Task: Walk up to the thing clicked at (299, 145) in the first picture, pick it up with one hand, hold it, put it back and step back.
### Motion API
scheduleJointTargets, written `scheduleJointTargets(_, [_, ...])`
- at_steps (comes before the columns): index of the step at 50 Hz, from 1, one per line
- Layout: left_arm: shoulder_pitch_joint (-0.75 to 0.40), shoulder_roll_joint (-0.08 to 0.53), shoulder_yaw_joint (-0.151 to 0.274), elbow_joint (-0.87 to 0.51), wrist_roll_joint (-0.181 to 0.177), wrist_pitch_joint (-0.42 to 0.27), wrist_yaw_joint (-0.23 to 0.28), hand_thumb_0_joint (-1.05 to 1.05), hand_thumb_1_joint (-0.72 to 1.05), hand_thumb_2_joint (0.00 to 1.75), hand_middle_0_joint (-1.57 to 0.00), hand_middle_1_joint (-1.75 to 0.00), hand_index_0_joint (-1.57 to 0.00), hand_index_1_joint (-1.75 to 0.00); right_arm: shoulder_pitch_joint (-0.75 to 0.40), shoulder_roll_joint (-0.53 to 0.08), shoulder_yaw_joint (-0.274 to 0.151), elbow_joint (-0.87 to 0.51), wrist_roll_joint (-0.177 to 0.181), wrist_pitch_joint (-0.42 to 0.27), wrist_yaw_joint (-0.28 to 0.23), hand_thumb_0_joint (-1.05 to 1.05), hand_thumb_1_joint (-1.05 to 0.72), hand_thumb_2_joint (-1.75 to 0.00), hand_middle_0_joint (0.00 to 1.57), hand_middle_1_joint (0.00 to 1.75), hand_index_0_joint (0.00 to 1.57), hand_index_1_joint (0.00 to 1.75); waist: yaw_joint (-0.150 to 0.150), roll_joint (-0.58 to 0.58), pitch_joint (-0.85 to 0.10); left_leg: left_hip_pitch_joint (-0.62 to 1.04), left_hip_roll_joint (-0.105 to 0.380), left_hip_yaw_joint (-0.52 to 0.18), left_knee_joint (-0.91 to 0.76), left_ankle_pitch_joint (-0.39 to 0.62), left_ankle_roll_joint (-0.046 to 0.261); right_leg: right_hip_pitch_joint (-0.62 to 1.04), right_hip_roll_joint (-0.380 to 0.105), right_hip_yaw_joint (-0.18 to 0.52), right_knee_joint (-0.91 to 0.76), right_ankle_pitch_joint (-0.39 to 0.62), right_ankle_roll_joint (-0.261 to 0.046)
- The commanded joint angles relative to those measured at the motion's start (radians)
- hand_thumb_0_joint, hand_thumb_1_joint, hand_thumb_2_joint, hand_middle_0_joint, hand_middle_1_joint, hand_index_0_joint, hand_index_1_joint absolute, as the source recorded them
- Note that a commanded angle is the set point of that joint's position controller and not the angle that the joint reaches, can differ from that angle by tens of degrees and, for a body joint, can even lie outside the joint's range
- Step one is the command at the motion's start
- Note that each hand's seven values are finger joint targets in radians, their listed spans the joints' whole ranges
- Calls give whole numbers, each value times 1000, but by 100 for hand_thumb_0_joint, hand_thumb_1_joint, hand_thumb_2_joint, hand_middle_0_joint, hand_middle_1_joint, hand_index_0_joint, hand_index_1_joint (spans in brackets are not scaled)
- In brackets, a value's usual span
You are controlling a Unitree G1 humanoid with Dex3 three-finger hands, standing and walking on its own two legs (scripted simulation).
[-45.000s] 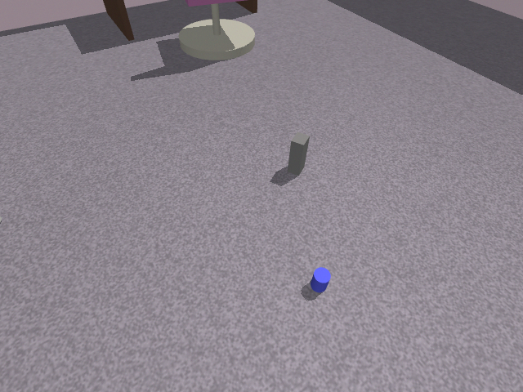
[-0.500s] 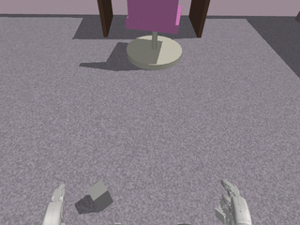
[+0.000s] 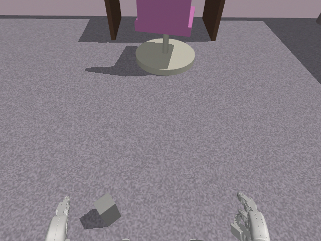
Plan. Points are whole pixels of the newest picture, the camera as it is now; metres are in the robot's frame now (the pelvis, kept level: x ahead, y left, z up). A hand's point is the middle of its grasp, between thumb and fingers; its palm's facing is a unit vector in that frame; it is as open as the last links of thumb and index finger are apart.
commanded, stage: stand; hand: left
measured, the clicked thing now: (108, 210) +0.38 +0.25 -0.61
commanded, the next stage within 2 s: none
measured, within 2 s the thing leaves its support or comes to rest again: neither
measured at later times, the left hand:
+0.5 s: hand out of the picture +0.14 +0.22 -0.10, palm faces -0.03 -0.94 -0.34, open 10.0 cm
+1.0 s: hand out of the picture +0.05 +0.26 -0.11, palm faces -0.01 -0.94 -0.34, open 7.4 cm
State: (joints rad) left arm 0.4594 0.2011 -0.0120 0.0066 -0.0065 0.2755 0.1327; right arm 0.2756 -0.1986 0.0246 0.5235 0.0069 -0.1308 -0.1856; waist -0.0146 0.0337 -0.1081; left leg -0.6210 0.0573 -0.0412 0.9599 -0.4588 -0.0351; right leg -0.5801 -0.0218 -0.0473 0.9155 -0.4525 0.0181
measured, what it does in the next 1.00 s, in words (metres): rises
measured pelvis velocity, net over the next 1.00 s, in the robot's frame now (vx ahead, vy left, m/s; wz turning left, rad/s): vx -0.01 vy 0.01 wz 0.00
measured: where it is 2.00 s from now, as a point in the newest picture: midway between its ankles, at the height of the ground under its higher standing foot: outside the picture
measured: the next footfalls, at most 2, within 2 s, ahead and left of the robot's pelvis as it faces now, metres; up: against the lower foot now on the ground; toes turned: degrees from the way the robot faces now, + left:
none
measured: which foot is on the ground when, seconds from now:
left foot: down 0.00-1.00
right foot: down 0.00-1.00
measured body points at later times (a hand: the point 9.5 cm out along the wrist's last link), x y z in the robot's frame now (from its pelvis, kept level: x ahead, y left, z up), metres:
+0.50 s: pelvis -0.01 +0.00 +0.01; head +0.01 +0.01 +0.46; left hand +0.14 +0.26 -0.07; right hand +0.13 -0.26 -0.09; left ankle +0.02 +0.14 -0.69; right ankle +0.01 -0.13 -0.69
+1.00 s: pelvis -0.01 +0.01 +0.05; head -0.01 +0.01 +0.50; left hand +0.05 +0.31 -0.08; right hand +0.06 -0.27 -0.09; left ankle +0.02 +0.14 -0.69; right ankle +0.01 -0.13 -0.69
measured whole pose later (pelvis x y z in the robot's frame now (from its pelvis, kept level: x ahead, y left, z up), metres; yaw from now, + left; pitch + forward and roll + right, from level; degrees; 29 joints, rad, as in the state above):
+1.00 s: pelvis -0.01 +0.01 +0.05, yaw +0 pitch -4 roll +0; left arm 0.19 0.32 0.00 1.05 0.03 -0.01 0.02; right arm 0.18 -0.30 -0.02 1.05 -0.03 0.00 0.00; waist 0.01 0.01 0.05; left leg -0.20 0.01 0.00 0.50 -0.24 -0.01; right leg -0.17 -0.06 -0.03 0.48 -0.24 0.04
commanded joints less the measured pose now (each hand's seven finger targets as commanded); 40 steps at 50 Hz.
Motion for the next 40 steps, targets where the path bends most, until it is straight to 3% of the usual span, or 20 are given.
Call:
scheduleJointTargets(1, [-13,89,54,-172,6,-45,9,0,-58,4,-5,-5,-5,-5,-76,-110,-43,-166,-3,-54,-16,0,-90,-90,20,30,20,30,-4,-14,-72,75,-46,49,-151,173,35,37,34,-17,-168,166,-14])
scheduleJointTargets(4, [-39,98,59,-190,4,-49,11,0,-58,4,-5,-5,-5,-5,-79,-111,-43,-165,-3,-55,-15,0,-90,-90,20,30,20,30,-1,4,-71,67,-46,47,-160,150,34,40,34,-18,-168,143,-16])
scheduleJointTargets(6, [-46,101,61,-180,5,-50,13,0,-42,20,-20,-21,-20,-21,-80,-114,-44,-163,-3,-55,-15,0,-90,-90,20,30,20,30,1,9,-75,69,-45,42,-169,147,32,36,38,-23,-159,132,-18])
scheduleJointTargets(7, [-31,101,63,-195,6,-51,13,0,-34,28,-20,-29,-20,-29,-78,-110,-44,-168,-3,-55,-16,0,-90,-90,20,30,20,30,2,13,-82,74,-45,44,-164,154,32,39,36,-20,-164,140,-19])
scheduleJointTargets(14, [-41,88,51,-175,7,-53,13,0,22,84,-20,-30,-20,-30,-76,-112,-44,-164,-3,-59,-17,0,-90,-90,20,30,20,30,-9,-10,-67,72,-45,47,-159,154,34,26,37,-20,-168,145,-16])
scheduleJointTargets(16, [-46,94,53,-188,6,-54,12,0,38,90,-20,-30,-20,-30,-77,-115,-43,-163,-4,-60,-14,0,-90,-90,20,30,20,30,-2,5,-69,72,-43,42,-173,133,32,29,39,-24,-161,120,-19])
scheduleJointTargets(17, [-200,243,104,163,98,-173,-37,0,46,90,-20,-30,-20,-30,-134,-280,-94,50,-119,13,45,0,-90,-90,20,30,20,30,25,-64,96,104,-4,-34,-229,231,65,118,-33,71,-182,137,-81])
scheduleJointTargets(19, [-183,261,112,298,113,-248,-77,0,62,90,-20,-30,-20,-30,-113,-266,-103,108,-119,57,104,0,-90,-90,20,30,20,30,24,-128,16,146,-14,-3,-205,200,100,158,-76,146,-215,155,-112])
scheduleJointTargets(22, [-221,268,92,399,77,-291,-104,0,86,90,-20,-30,-20,-30,-112,-247,-99,137,-72,67,151,0,-90,-90,20,30,20,30,21,-35,10,203,-21,-19,-263,183,100,186,-68,127,-225,159,-92])
scheduleJointTargets(25, [-221,262,87,505,55,-302,-110,0,90,90,-20,-30,-20,-30,-130,-257,-111,175,-58,71,168,0,-90,-90,20,30,20,30,40,-25,4,249,-9,-27,-296,180,99,187,-62,106,-259,165,-75])
scheduleJointTargets(26, [-236,266,85,546,56,-305,-110,0,90,90,-20,-30,-20,-30,-130,-256,-110,197,-59,74,172,0,-90,-90,20,30,20,30,34,-33,24,247,-10,-26,-317,158,94,194,-66,110,-280,137,-74])
scheduleJointTargets(34, [-269,298,81,748,47,-321,-97,0,90,90,-20,-30,-20,-30,-117,-276,-109,312,-48,91,170,0,-90,-90,20,30,20,30,26,-32,54,327,10,-41,-389,309,85,298,-84,105,-357,314,-64])
scheduleJointTargets(40, [-274,302,69,876,34,-306,-95,0,90,90,-20,-30,-20,-30,-119,-296,-97,389,-45,104,166,0,-90,-90,20,30,20,30,25,-5,109,347,35,-68,-521,242,78,356,-78,98,-441,255,-48])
